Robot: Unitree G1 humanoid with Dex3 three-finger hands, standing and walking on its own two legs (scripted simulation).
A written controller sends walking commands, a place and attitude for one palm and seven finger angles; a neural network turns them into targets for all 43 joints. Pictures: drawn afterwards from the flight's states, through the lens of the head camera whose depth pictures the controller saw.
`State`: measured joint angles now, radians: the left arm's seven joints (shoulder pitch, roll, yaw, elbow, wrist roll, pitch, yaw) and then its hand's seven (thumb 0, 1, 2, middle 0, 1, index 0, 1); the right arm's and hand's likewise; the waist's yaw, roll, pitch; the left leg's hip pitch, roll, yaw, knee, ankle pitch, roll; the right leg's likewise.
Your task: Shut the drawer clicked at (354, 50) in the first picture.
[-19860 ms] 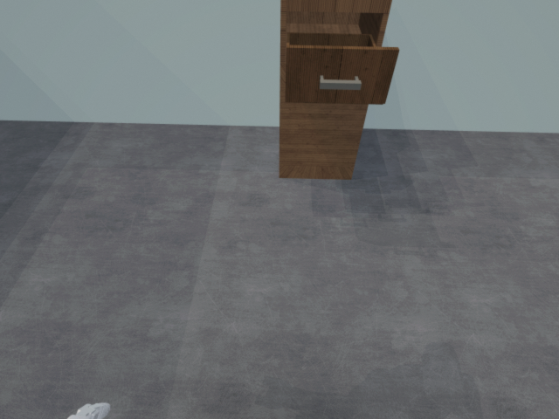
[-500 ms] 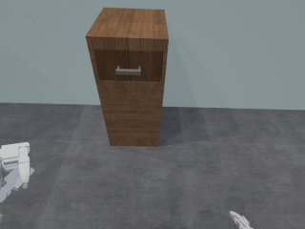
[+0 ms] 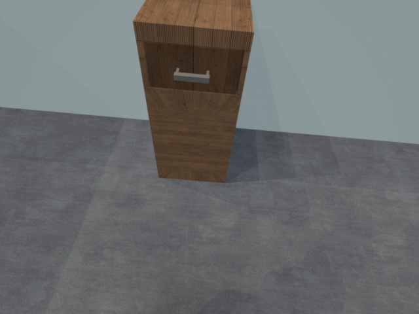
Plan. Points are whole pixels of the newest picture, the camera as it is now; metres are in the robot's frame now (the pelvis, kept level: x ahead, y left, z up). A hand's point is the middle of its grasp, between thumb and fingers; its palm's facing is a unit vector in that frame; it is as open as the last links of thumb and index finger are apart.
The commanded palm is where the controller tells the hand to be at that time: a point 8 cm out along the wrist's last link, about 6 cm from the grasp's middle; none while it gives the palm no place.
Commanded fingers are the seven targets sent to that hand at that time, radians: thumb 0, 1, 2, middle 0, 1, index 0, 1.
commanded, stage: let the arm hang, fingers relaxed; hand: left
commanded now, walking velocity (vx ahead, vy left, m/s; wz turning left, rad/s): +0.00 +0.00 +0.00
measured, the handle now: (192, 74) +0.88 +0.12 -0.05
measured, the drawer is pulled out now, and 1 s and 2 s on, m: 0.00 0.00 0.00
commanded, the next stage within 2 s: look to check the result in 0.72 s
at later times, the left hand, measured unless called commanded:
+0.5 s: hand out of the picture +0.00 +0.16 -0.17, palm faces +0.01 -0.98 -0.18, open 7.2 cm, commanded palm none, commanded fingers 0.00 0.90 0.90 -0.20 -0.30 -0.20 -0.30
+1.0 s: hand out of the picture +0.00 +0.15 -0.17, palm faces +0.02 -0.98 -0.18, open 7.3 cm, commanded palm none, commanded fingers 0.00 0.90 0.90 -0.20 -0.30 -0.20 -0.30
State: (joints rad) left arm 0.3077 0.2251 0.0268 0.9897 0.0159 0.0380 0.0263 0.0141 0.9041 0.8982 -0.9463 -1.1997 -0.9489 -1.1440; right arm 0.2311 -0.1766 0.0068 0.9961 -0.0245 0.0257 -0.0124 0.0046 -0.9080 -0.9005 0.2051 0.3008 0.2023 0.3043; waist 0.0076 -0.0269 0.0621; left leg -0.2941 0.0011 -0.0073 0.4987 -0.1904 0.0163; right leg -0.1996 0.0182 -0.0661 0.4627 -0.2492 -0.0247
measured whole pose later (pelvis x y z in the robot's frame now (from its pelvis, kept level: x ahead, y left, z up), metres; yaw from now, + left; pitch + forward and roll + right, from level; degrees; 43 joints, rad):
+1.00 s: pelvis +0.02 -0.01 +0.00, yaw -1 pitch -2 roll +0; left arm 0.31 0.12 0.01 1.14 0.00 -0.01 0.04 0.00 0.91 0.90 -0.20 -0.30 -0.20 -0.30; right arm 0.30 -0.13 -0.02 1.14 -0.02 0.00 -0.04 0.00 -0.91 -0.90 0.20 0.30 0.20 0.30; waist -0.01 0.01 0.05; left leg -0.22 0.01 0.01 0.43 -0.18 0.00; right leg -0.15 0.03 -0.05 0.42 -0.25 -0.04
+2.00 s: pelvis +0.03 -0.02 +0.01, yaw -1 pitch -2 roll +0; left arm 0.26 0.16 0.01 1.14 0.00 -0.02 0.03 0.00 0.91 0.90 -0.20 -0.30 -0.20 -0.30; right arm 0.25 -0.17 -0.01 1.15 -0.01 0.00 -0.04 0.00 -0.91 -0.90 0.20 0.30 0.20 0.30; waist -0.01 0.01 0.05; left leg -0.17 0.02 0.01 0.39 -0.19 -0.02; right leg -0.10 0.04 -0.04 0.38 -0.25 -0.05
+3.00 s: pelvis +0.03 -0.03 +0.01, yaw -1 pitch -2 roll +0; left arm 0.24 0.18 0.02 1.14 0.00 -0.02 0.03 0.00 0.91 0.90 -0.20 -0.30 -0.20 -0.30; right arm 0.24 -0.19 -0.01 1.16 -0.01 0.00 -0.03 0.00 -0.91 -0.90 0.20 0.30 0.20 0.30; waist -0.01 0.02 0.04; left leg -0.16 0.03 0.01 0.37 -0.18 -0.02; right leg -0.09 0.04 -0.05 0.36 -0.25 -0.06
